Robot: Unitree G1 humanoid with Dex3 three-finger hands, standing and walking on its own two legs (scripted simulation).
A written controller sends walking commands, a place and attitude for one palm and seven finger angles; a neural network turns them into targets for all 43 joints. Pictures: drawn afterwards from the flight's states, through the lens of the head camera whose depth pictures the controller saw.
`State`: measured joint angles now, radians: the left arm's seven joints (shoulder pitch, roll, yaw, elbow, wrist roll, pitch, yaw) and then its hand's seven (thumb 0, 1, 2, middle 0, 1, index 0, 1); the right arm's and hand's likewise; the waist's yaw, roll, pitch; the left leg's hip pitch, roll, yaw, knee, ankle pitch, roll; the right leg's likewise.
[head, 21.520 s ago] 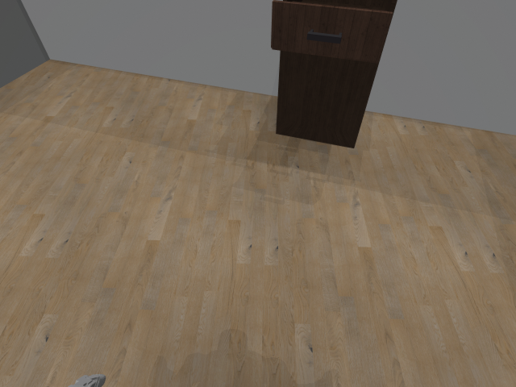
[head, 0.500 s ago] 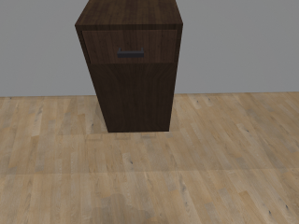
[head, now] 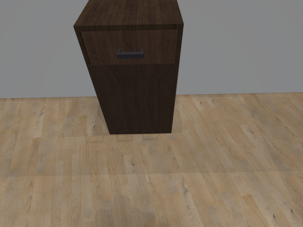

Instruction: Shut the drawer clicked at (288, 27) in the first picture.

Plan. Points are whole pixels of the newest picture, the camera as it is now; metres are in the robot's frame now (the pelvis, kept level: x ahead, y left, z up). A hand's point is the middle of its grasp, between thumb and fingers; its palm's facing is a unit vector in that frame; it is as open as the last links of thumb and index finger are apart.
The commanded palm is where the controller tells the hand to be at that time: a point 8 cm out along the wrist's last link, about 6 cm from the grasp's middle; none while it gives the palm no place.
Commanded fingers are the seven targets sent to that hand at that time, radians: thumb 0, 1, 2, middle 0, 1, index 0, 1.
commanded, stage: look to check the result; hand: left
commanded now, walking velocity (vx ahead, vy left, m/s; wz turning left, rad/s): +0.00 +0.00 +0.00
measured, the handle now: (130, 52) +0.88 +0.15 -0.02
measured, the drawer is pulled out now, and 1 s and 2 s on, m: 0.00 0.00 0.00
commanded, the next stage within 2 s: stand and wait in 0.10 s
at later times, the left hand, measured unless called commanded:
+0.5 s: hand out of the picture +0.05 +0.19 -0.17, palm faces +0.01 -0.96 -0.27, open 7.4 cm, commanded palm none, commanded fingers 0.00 0.90 0.90 -0.20 -0.30 -0.20 -0.30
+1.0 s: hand out of the picture +0.07 +0.21 -0.16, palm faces +0.00 -0.96 -0.30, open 7.4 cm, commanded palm none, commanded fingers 0.00 0.90 0.90 -0.20 -0.30 -0.20 -0.30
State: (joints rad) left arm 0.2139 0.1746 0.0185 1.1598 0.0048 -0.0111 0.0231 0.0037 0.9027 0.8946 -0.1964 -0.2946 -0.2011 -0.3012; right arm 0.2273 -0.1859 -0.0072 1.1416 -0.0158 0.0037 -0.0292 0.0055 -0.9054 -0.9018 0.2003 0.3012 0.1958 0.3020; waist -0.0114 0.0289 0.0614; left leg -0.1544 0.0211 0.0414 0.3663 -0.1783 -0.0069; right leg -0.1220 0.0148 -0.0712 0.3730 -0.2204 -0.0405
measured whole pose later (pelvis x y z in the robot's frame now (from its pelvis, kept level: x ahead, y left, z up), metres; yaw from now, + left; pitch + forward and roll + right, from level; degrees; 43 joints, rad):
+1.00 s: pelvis +0.01 -0.01 +0.00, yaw +0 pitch -2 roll +0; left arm 0.14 0.25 0.03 1.15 0.00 -0.02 0.01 0.00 0.90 0.89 -0.20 -0.29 -0.20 -0.30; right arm 0.17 -0.26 -0.01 1.14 -0.02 0.00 -0.02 0.01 -0.90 -0.90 0.20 0.30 0.20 0.30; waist -0.01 0.03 0.06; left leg -0.12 0.03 0.04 0.32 -0.17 -0.02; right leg -0.09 0.03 -0.07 0.32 -0.21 -0.05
